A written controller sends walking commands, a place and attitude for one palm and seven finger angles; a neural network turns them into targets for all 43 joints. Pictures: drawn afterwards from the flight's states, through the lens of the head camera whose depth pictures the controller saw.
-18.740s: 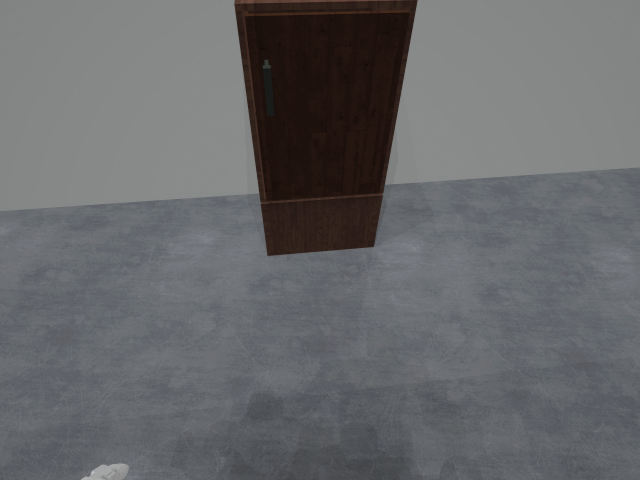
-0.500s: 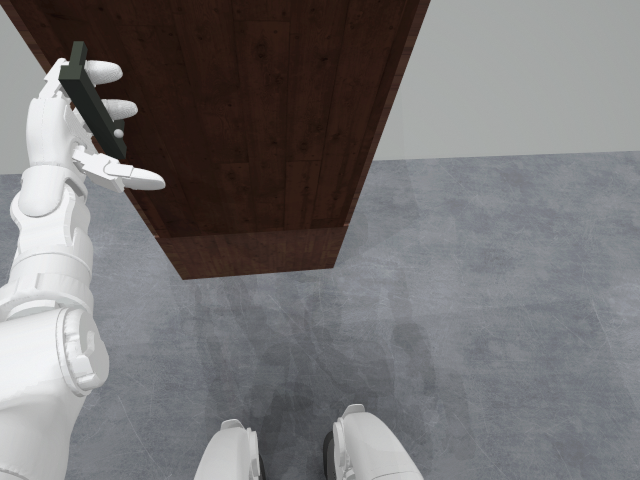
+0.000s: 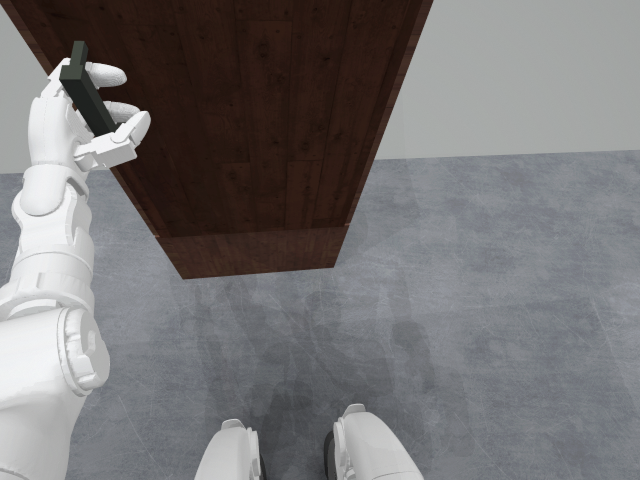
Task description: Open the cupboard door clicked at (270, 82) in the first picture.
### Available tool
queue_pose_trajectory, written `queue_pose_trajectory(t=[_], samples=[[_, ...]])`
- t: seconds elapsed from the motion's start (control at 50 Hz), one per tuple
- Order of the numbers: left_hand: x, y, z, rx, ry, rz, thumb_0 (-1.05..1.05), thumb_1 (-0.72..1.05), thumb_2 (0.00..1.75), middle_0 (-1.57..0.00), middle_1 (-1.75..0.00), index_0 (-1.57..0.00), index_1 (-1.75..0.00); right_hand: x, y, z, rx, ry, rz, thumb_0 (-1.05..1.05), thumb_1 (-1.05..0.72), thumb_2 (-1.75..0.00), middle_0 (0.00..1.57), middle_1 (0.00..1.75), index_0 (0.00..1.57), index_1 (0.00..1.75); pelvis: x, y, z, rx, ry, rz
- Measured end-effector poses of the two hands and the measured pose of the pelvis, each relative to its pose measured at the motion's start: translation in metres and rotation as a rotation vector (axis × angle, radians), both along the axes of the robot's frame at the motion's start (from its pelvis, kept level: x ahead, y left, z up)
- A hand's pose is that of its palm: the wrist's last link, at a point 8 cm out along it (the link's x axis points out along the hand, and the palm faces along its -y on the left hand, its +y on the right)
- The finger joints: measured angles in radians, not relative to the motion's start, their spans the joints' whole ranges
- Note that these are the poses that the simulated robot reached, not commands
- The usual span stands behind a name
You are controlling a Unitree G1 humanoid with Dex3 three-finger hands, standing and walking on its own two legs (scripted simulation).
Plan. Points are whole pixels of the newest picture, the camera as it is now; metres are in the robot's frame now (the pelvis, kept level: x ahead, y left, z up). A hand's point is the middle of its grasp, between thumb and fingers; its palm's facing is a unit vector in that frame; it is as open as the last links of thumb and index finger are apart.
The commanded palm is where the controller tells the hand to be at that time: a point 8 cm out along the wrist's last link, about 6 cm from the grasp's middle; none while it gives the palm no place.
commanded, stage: close the thumb around the handle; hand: left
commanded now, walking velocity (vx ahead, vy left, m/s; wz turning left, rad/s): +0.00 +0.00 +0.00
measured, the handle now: (100, 105) +0.56 +0.22 +0.06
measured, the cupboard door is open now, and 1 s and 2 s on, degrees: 0 30 45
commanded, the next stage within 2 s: pull the door open along its arc in 0.20 s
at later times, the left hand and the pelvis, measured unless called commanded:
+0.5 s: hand (121, 139) +0.51 +0.19 +0.06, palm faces +0.02 -1.00 -0.02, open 5.3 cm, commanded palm +0.46 +0.24 +0.06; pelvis +0.00 +0.00 +0.00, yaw -1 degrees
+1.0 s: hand (190, 266) +0.34 +0.11 +0.07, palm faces +0.40 -0.91 +0.04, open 5.5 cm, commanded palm +0.28 +0.15 +0.06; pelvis +0.01 -0.01 +0.02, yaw +2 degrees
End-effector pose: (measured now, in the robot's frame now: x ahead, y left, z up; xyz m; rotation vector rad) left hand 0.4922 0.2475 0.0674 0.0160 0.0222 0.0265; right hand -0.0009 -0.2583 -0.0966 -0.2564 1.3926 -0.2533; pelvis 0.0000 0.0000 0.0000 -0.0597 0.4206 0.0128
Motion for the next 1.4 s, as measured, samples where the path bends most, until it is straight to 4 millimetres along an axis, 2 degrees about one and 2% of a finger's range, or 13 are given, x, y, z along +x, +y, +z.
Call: queue_pose_trajectory(t=[0.1,0.18,0.42,0.54,0.64,0.72,0.76,0.92,1.06,1.16,1.28,1.4], samples=[[0.001,0.0,-0.001,-0.002,0.003,0.0,0.0,0.67,0.81,-0.39,-1.33,-0.38,-1.33,-0.001,0.002,0.0,0.003,0.003,-0.001,0.0,-0.91,-0.9,0.21,0.3,0.2,0.3,0.0,0.001,0.0,0.0,0.0,0.0],[0.002,0.0,-0.001,-0.002,0.0,-0.003,0.01,0.79,0.86,-0.39,-1.34,-0.39,-1.34,-0.001,0.002,0.0,0.002,0.007,-0.002,0.0,-0.91,-0.9,0.21,0.3,0.2,0.3,0.001,0.001,0.0,0.0,0.002,0.0],[0.0,0.0,-0.001,0.0,-0.001,-0.004,0.01,0.79,0.84,-0.4,-1.35,-0.39,-1.35,-0.001,0.001,0.001,0.0,0.006,-0.01,0.0,-0.91,-0.9,0.21,0.3,0.2,0.3,0.002,0.001,0.001,0.001,0.001,-0.005],[-0.014,-0.002,-0.001,0.0,-0.007,-0.01,0.01,0.8,0.82,-0.4,-1.35,-0.38,-1.35,0.006,0.003,0.005,0.019,-0.019,-0.026,0.01,-0.91,-0.9,0.21,0.3,0.2,0.3,0.006,0.002,0.006,0.007,-0.013,-0.016],[-0.04,-0.007,-0.002,-0.004,-0.013,-0.02,0.01,0.78,0.8,-0.39,-1.35,-0.38,-1.35,0.025,0.005,0.01,0.041,-0.075,-0.029,0.01,-0.91,-0.9,0.21,0.3,0.2,0.3,0.012,0.002,0.014,0.014,-0.038,-0.022],[-0.07,-0.016,-0.002,-0.009,-0.019,-0.035,0.01,0.77,0.78,-0.39,-1.35,-0.38,-1.35,0.05,0.006,0.015,0.058,-0.151,-0.008,0.01,-0.91,-0.9,0.21,0.3,0.2,0.3,0.017,0.002,0.02,0.018,-0.062,-0.021],[-0.088,-0.023,-0.003,-0.04,-0.025,0.012,0.01,0.75,0.77,-0.39,-1.35,-0.38,-1.35,0.066,0.007,0.017,0.065,-0.196,0.014,0.01,-0.91,-0.9,0.21,0.3,0.2,0.3,0.019,0.002,0.022,0.02,-0.072,-0.021],[-0.16,-0.072,-0.002,-0.079,-0.052,0.313,0.03,0.75,0.78,-0.37,-1.35,-0.39,-1.35,0.139,0.022,0.017,0.127,-0.377,0.168,0.01,-0.91,-0.9,0.2,0.3,0.2,0.3,0.017,-0.001,0.021,0.034,-0.116,-0.002],[-0.205,-0.113,0.001,-0.03,-0.034,0.406,0.01,0.75,0.79,-0.38,-1.35,-0.4,-1.35,0.185,0.04,0.023,0.171,-0.507,0.266,0.01,-0.91,-0.9,0.2,0.3,0.2,0.3,0.011,-0.013,0.019,0.049,-0.163,0.023],[-0.231,-0.138,0.003,-0.023,-0.005,0.388,0.02,0.74,0.77,-0.37,-1.35,-0.4,-1.35,0.199,0.044,0.032,0.193,-0.58,0.293,0.01,-0.91,-0.9,0.21,0.3,0.2,0.3,0.01,-0.023,0.021,0.058,-0.19,0.034],[-0.256,-0.162,0.006,0.002,0.016,0.31,0.02,0.72,0.75,-0.38,-1.35,-0.39,-1.35,0.203,0.035,0.037,0.21,-0.631,0.301,0.01,-0.91,-0.9,0.21,0.3,0.2,0.3,0.011,-0.037,0.022,0.068,-0.208,0.042],[-0.258,-0.169,0.005,0.013,0.007,0.365,0.01,0.7,0.77,-0.4,-1.35,-0.39,-1.35,0.199,0.015,0.029,0.185,-0.62,0.316,0.01,-0.91,-0.9,0.21,0.3,0.2,0.3,0.008,-0.051,0.018,0.078,-0.206,0.057]])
